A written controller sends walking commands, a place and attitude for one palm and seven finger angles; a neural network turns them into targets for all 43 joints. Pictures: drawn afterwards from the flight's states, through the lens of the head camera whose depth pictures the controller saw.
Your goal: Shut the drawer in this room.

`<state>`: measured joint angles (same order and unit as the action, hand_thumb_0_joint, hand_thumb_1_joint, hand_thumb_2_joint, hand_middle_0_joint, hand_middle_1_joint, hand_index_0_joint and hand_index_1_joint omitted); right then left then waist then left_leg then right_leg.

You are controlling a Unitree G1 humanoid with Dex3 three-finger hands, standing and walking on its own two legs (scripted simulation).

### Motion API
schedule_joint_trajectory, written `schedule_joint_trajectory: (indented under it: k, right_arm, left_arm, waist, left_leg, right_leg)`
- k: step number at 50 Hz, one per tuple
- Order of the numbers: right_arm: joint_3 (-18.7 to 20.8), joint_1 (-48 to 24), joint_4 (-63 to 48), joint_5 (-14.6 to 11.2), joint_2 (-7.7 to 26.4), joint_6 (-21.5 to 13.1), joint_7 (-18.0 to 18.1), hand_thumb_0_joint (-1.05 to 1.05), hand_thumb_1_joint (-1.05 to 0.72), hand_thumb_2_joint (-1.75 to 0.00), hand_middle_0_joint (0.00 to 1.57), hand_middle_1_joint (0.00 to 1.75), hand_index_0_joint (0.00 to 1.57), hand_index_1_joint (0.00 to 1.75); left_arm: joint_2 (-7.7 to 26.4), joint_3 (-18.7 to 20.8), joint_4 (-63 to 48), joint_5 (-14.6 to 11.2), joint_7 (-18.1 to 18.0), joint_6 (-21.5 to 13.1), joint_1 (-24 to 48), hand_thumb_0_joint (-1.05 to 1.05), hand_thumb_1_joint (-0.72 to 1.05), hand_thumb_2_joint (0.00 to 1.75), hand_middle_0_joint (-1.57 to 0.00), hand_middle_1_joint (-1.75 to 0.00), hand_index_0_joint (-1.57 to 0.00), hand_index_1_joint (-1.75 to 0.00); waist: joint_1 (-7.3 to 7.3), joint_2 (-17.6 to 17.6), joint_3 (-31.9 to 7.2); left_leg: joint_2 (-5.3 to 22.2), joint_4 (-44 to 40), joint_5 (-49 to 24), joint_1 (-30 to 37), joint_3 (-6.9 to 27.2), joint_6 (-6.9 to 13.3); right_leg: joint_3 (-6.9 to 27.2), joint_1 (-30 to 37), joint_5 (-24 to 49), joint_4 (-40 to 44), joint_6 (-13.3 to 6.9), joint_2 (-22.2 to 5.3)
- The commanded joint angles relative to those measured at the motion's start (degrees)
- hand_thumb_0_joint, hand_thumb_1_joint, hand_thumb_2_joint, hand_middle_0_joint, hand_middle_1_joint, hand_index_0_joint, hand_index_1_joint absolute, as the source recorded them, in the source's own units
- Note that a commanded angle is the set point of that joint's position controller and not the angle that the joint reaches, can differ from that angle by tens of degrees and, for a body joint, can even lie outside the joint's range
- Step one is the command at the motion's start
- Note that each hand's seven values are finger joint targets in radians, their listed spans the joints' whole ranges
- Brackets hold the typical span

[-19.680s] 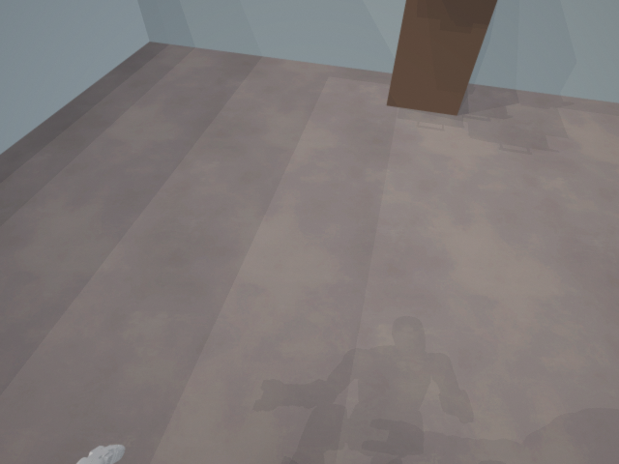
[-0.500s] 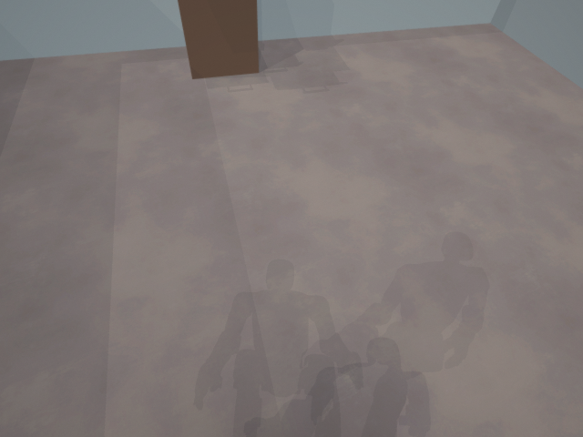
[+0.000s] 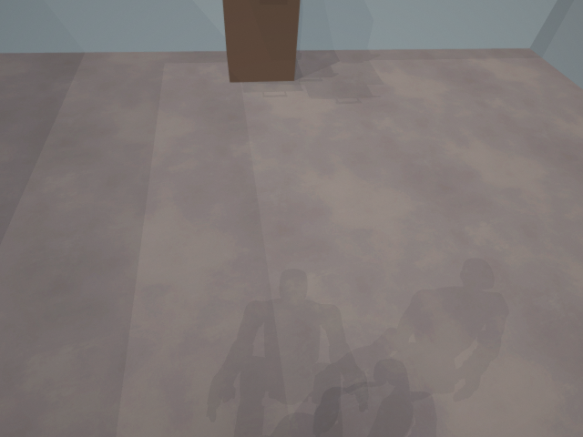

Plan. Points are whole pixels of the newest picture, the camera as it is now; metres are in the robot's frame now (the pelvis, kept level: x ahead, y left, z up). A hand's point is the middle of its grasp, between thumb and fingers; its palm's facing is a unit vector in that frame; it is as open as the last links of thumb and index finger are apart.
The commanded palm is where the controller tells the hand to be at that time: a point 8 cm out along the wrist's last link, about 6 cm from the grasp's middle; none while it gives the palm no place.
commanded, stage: turn or walk to find it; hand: left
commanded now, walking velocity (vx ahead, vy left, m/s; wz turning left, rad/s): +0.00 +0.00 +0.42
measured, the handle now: out of the picture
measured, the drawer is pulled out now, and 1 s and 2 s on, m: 0.17 0.17 0.17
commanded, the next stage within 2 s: stand and wait in 1.34 s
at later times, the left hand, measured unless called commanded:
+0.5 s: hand out of the picture -0.03 +0.23 -0.18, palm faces +0.21 -0.95 -0.22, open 7.4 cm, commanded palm none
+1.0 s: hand out of the picture -0.07 +0.16 -0.15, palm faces +0.40 -0.87 -0.28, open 7.4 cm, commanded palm none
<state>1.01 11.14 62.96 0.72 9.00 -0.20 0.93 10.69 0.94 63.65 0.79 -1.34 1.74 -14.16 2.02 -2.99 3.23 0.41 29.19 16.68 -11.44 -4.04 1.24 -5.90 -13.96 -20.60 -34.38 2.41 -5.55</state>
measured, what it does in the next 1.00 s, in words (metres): steps on the spot, turning left: right foot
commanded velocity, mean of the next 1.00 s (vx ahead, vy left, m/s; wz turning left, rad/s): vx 0.00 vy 0.00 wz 0.42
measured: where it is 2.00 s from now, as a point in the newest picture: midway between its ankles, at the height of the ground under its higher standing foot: outside the picture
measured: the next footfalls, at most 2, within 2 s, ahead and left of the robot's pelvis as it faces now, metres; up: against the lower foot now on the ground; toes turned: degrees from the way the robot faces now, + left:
right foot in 0.80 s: +0.00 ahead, -0.12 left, +0.00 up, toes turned +14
left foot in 1.26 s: -0.12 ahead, +0.09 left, +0.00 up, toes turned +35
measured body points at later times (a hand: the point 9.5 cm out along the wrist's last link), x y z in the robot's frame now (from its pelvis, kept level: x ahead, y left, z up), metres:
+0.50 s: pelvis -0.05 +0.02 -0.01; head -0.02 +0.04 +0.44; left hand -0.04 +0.28 -0.17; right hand +0.06 -0.21 -0.15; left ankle -0.03 +0.12 -0.74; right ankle -0.05 -0.12 -0.68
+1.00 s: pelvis -0.05 -0.04 +0.01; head -0.01 -0.06 +0.45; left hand -0.09 +0.21 -0.12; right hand +0.09 -0.26 -0.16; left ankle -0.13 +0.10 -0.65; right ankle -0.04 -0.13 -0.74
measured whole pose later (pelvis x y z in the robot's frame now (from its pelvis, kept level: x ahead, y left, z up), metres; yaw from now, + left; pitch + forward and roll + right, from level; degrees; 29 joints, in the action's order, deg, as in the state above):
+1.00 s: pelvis -0.05 -0.04 +0.01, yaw +23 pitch +0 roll +2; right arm 4.9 11.9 56.2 1.2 14.4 3.9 -1.1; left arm 8.9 1.9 54.4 1.1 -1.3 0.5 -13.5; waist -0.9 2.5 3.6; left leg -0.7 64.7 20.7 -29.5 2.1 -2.9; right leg -8.0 -11.7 -17.3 -28.5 -1.8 -4.0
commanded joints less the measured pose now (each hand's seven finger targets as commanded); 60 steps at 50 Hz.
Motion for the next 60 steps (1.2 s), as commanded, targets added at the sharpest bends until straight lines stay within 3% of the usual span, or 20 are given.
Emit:
schedule_joint_trajectory:
  k: [1,6,9,11,14,17,18,19,20,22,26,34,38,39,40,41,44,46,56,60]
  right_arm:
    - [1.86,1.2,-1.61,-0.09,9.0,-1.18,1.4,0.0,-0.9,-0.9,0.2,0.3,0.2,0.3]
    - [2.41,1.1,-2.83,-0.66,8.08,-0.33,0.63,0.0,-0.9,-0.9,0.2,0.3,0.2,0.3]
    - [2.57,-0.44,-5.2,-0.15,6.18,0.91,0.14,0.0,-0.9,-0.9,0.2,0.3,0.2,0.3]
    - [3.1,-1.62,-6.39,-0.09,6.19,1.64,-0.14,0.0,-0.9,-0.9,0.2,0.3,0.2,0.3]
    - [2.86,-0.31,-6.82,-0.33,4.6,1.69,-0.79,0.0,-0.9,-0.9,0.2,0.3,0.2,0.3]
    - [2.98,2.55,-7.04,-0.1,5.96,1.07,-1.12,0.0,-0.9,-0.9,0.2,0.3,0.2,0.3]
    - [3.58,3.99,-7.22,0.2,9.04,0.59,-1.21,0.0,-0.9,-0.9,0.2,0.3,0.2,0.3]
    - [4.73,5.87,-7.98,0.69,14.64,0.29,-1.02,0.0,-0.9,-0.9,0.2,0.3,0.2,0.3]
    - [5.34,7.13,-7.36,0.71,16.8,0.47,-0.69,0.0,-0.9,-0.9,0.2,0.3,0.2,0.3]
    - [4.9,3.69,-8.21,0.84,14.88,0.52,-0.11,0.0,-0.9,-0.9,0.2,0.3,0.2,0.3]
    - [4.01,0.64,-9.5,0.54,12.82,-0.05,0.13,0.0,-0.9,-0.9,0.2,0.3,0.2,0.3]
    - [5.05,2.18,-10.19,0.87,13.91,0.97,-0.41,0.0,-0.9,-0.9,0.2,0.3,0.2,0.3]
    - [5.24,-0.43,-11.41,0.44,13.11,1.47,-0.78,0.0,-0.9,-0.9,0.2,0.3,0.2,0.3]
    - [5.03,-0.21,-11.88,0.02,10.8,1.56,-1.01,0.0,-0.9,-0.9,0.2,0.3,0.2,0.3]
    - [4.39,0.43,-13.31,-0.21,7.08,1.59,-1.28,0.0,-0.9,-0.9,0.2,0.3,0.2,0.3]
    - [5.0,-1.77,-14.1,0.5,9.62,2.21,-1.13,0.0,-0.9,-0.9,0.2,0.3,0.2,0.3]
    - [5.21,0.53,-11.01,0.78,8.88,3.27,-1.74,0.0,-0.9,-0.9,0.2,0.3,0.2,0.3]
    - [4.86,2.51,-10.03,0.56,8.08,3.22,-1.88,0.0,-0.9,-0.9,0.2,0.3,0.2,0.3]
    - [2.7,-7.59,-11.7,-0.23,7.21,2.39,-1.45,0.0,-0.9,-0.9,0.2,0.3,0.2,0.3]
    - [2.44,-4.23,-10.97,-0.32,7.65,1.65,-1.25,0.0,-0.9,-0.9,0.2,0.3,0.2,0.3]
  left_arm:
    - [3.83,0.45,-1.06,-0.21,-0.17,-1.16,-2.74,0.0,0.9,0.9,-0.2,-0.3,-0.2,-0.3]
    - [6.23,1.23,-0.92,0.09,-0.76,-1.83,-5.19,0.0,0.9,0.9,-0.2,-0.3,-0.2,-0.3]
    - [10.16,2.92,-2.68,0.31,-0.72,-2.1,-4.76,0.0,0.9,0.9,-0.2,-0.3,-0.2,-0.3]
    - [9.87,3.17,-4.12,0.75,-0.92,-1.79,-3.17,0.0,0.9,0.9,-0.2,-0.3,-0.2,-0.3]
    - [11.06,3.78,-6.08,1.19,-0.79,-1.85,-0.28,0.0,0.9,0.9,-0.2,-0.3,-0.2,-0.3]
    - [11.65,4.07,-7.12,0.51,-0.51,-1.25,0.16,0.0,0.9,0.9,-0.2,-0.3,-0.2,-0.3]
    - [10.15,3.97,-8.04,0.1,-0.29,-0.73,-0.01,0.0,0.9,0.9,-0.2,-0.3,-0.2,-0.3]
    - [6.77,3.39,-10.13,-0.27,-0.03,-0.42,0.34,0.0,0.9,0.9,-0.2,-0.3,-0.2,-0.3]
    - [6.43,2.97,-11.44,0.17,-0.14,-0.07,3.33,0.0,0.9,0.9,-0.2,-0.3,-0.2,-0.3]
    - [6.94,3.42,-11.03,0.46,-0.05,0.37,5.78,0.0,0.9,0.9,-0.2,-0.3,-0.2,-0.3]
    - [6.26,3.28,-9.68,0.43,0.65,-0.19,2.35,0.0,0.9,0.9,-0.2,-0.3,-0.2,-0.3]
    - [5.26,2.77,-12.26,-0.02,0.33,-0.31,3.56,0.0,0.9,0.9,-0.2,-0.3,-0.2,-0.3]
    - [6.3,2.99,-10.66,-0.27,0.01,-1.01,-3.22,0.0,0.9,0.9,-0.2,-0.3,-0.2,-0.3]
    - [8.73,3.37,-10.44,0.16,-0.27,-1.52,-4.79,0.0,0.9,0.9,-0.2,-0.3,-0.2,-0.3]
    - [13.69,4.43,-11.3,0.94,-0.66,-1.89,-4.03,0.0,0.9,0.9,-0.2,-0.3,-0.2,-0.3]
    - [15.03,4.91,-12.9,0.54,-0.74,-1.86,-2.28,0.0,0.9,0.9,-0.2,-0.3,-0.2,-0.3]
    - [10.07,3.66,-14.52,0.3,-0.55,-2.2,5.08,0.0,0.9,0.9,-0.2,-0.3,-0.2,-0.3]
    - [8.33,3.24,-14.35,0.23,-0.54,-2.68,4.23,0.0,0.9,0.9,-0.2,-0.3,-0.2,-0.3]
    - [12.41,4.21,-9.77,1.02,-0.42,-2.24,-6.67,0.0,0.9,0.9,-0.2,-0.3,-0.2,-0.3]
    - [13.27,4.48,-9.23,0.84,-0.41,-1.9,-4.27,0.0,0.9,0.9,-0.2,-0.3,-0.2,-0.3]
  waist:
    - [-0.8,11.71,-2.4]
    - [-0.56,5.22,-3.09]
    - [0.17,-12.74,-0.67]
    - [-0.03,-8.61,0.48]
    - [-1.27,-8.01,-0.38]
    - [-2.88,-3.51,-3.01]
    - [-3.6,5.49,-4.2]
    - [-4.29,19.36,-3.42]
    - [-5.68,17.92,-4.13]
    - [-4.34,14.34,-1.38]
    - [-2.36,8.89,-4.47]
    - [-3.78,11.61,-5.98]
    - [-0.56,9.89,-6.8]
    - [0.01,3.99,-6.56]
    - [-0.33,-11.11,-4.43]
    - [0.79,-12.91,-2.64]
    - [-3.92,-3.45,2.29]
    - [-4.12,-5.36,0.2]
    - [1.97,-8.75,-4.32]
    - [-0.43,-8.91,-6.63]
  left_leg:
    - [13.12,-10.42,-29.5,3.36,13.57,6.16]
    - [7.43,-3.63,-19.09,-4.4,10.44,1.92]
    - [0.54,10.71,5.06,-11.57,2.26,-2.09]
    - [1.35,21.63,12.55,-12.69,2.84,-2.2]
    - [2.02,17.25,11.15,-11.51,1.07,-2.88]
    - [1.9,1.3,-2.42,-1.17,-0.48,-2.73]
    - [6.78,-4.92,-9.34,3.09,8.09,-0.59]
    - [18.68,-11.88,-16.33,4.66,24.97,5.35]
    - [22.25,-15.25,-10.9,0.95,29.55,9.65]
    - [18.81,-16.42,0.27,-3.62,28.03,9.19]
    - [13.7,-14.1,-6.48,-0.47,19.49,8.03]
    - [12.54,-11.87,-10.53,0.45,23.35,8.89]
    - [8.25,-7.47,-7.78,-7.35,21.49,5.21]
    - [4.24,-1.22,-3.25,-13.37,17.68,2.18]
    - [-3.34,10.46,7.07,-24.16,9.09,-2.05]
    - [-3.34,23.21,14.09,-22.81,8.03,-2.54]
    - [-0.59,38.64,6.43,-21.67,8.77,-2.69]
    - [-0.14,39.88,3.44,-21.69,7.15,-3.83]
    - [0.47,17.65,10.48,-15.1,1.15,-4.62]
    - [0.25,3.02,2.99,-6.18,-1.02,-3.35]
  right_leg:
    - [1.91,-1.72,-1.77,-1.21,0.08,0.02]
    - [3.26,7.32,15.42,10.41,-0.69,-3.62]
    - [12.25,6.12,19.4,16.42,-9.23,-15.78]
    - [11.29,2.26,23.33,15.99,-12.16,-18.35]
    - [4.16,3.63,30.12,10.92,-10.14,-15.67]
    - [0.26,-0.65,21.35,3.95,-5.37,-13.1]
    - [-2.84,-6.22,11.96,-3.08,-1.75,-8.53]
    - [-4.72,-14.64,-8.16,-14.12,1.93,-1.4]
    - [0.41,-14.4,-15.03,-22.9,1.08,-0.41]
    - [5.13,-16.97,-9.61,-29.14,0.45,-1.16]
    - [4.9,-15.3,-3.35,-26.6,0.99,0.0]
    - [3.92,-9.07,-5.7,-10.81,0.79,3.05]
    - [2.19,5.16,5.01,8.77,0.19,3.75]
    - [6.97,10.93,5.15,15.9,-1.25,-1.34]
    - [22.46,13.38,-0.03,20.86,-6.69,-15.25]
    - [26.26,4.15,0.78,23.3,-11.14,-22.52]
    - [13.19,-2.33,9.25,19.45,-9.28,-13.6]
    - [7.38,1.64,20.67,16.64,-8.07,-11.24]
    - [5.0,13.56,41.6,10.27,-10.76,-14.25]
    - [2.22,11.5,38.76,6.08,-8.08,-13.88]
